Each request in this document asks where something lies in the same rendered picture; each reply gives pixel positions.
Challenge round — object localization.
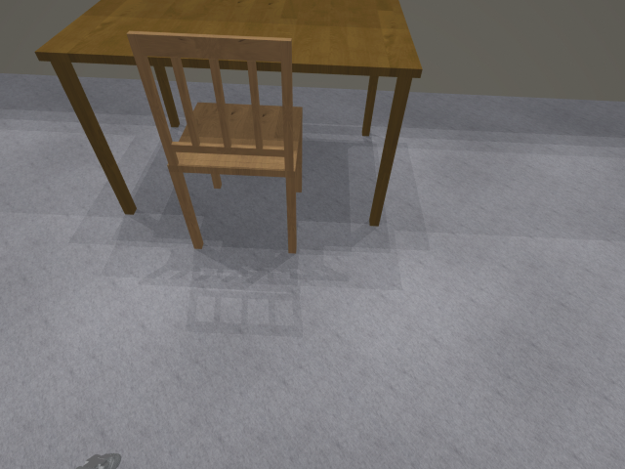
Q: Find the chair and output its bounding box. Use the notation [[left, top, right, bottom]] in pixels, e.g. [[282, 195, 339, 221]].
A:
[[127, 31, 303, 254]]

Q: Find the table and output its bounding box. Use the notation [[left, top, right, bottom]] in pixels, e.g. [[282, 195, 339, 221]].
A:
[[35, 0, 423, 227]]

